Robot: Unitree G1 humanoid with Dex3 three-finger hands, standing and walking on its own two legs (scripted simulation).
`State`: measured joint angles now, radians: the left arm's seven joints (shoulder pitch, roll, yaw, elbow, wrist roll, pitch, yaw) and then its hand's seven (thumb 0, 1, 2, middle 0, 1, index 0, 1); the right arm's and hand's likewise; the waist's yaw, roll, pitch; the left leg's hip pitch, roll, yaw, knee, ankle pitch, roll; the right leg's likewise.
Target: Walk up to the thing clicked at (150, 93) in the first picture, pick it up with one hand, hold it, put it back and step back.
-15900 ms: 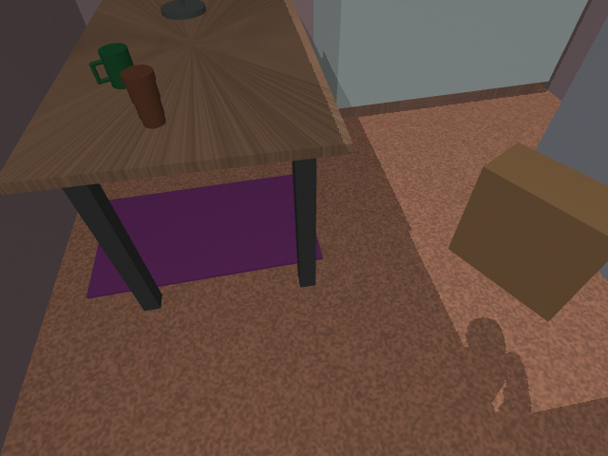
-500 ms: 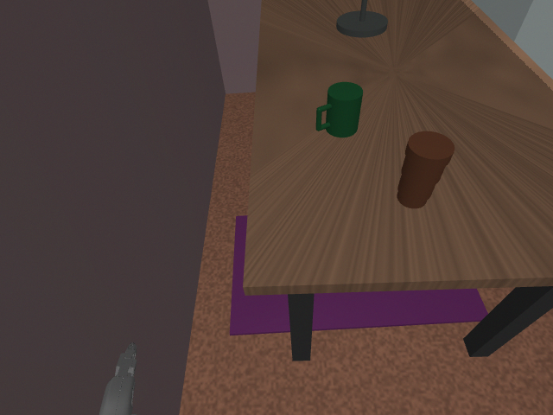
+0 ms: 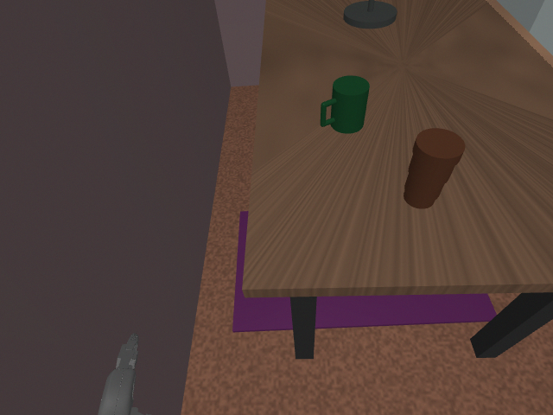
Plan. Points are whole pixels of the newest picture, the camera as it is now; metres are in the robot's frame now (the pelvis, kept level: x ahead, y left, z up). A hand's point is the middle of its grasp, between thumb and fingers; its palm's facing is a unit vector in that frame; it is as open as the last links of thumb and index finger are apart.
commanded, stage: go down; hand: right
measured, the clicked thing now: (428, 172) +0.52 -0.21 +0.03
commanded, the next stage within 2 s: approach in 1.22 s
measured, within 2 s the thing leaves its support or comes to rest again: neither
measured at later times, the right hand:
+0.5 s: hand out of the picture +0.39 -0.39 +0.14, palm faces +0.18 +0.98 +0.03, open 17.6 cm
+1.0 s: hand out of the picture +0.41 -0.40 +0.15, palm faces +0.20 +0.98 +0.03, open 17.6 cm
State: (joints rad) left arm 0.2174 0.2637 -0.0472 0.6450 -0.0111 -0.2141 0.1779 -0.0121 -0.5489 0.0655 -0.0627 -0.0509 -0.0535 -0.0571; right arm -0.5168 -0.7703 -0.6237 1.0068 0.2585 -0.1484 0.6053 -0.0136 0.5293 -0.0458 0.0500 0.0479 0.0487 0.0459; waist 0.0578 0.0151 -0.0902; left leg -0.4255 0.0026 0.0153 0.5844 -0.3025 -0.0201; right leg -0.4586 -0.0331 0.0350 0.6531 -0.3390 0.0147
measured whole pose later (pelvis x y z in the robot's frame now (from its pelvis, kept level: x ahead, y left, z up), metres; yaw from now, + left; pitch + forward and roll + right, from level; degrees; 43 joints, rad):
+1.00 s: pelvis -0.01 -0.01 -0.02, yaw +1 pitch +14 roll +3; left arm 0.27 0.27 -0.07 0.50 0.01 -0.23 0.14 -0.01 -0.53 0.06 -0.06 -0.05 -0.05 -0.05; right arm -0.80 -0.97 -0.64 1.24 0.15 -0.13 0.59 -0.01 0.58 -0.04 0.05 0.05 0.05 0.05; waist 0.12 0.02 -0.11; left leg -0.60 -0.01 0.02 0.70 -0.33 -0.03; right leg -0.65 -0.04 0.04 0.81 -0.39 0.01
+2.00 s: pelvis -0.03 -0.01 -0.06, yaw +3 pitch +21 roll +4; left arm 0.33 0.25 -0.02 0.23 0.06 -0.13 0.04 -0.01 -0.53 0.05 -0.07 -0.05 -0.07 -0.05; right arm -0.87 -0.68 -0.58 1.17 0.08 -0.30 0.29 -0.02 0.56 -0.04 0.04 0.04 0.04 0.04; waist 0.23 0.02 -0.14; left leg -0.94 -0.04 0.01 0.97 -0.41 -0.03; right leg -0.98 -0.07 0.04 1.07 -0.47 0.01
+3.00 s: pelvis -0.02 +0.00 -0.06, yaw +2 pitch +21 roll +3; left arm 0.36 0.26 0.02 0.13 0.04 -0.05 0.00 -0.01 -0.55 0.06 -0.06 -0.05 -0.05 -0.05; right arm -0.96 -0.59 -0.48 1.20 0.02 -0.27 0.15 -0.01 0.48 -0.10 0.36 0.21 0.35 0.21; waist 0.22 0.00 -0.14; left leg -0.91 -0.03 0.00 0.98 -0.43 -0.02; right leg -0.94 -0.06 0.04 1.05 -0.48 0.02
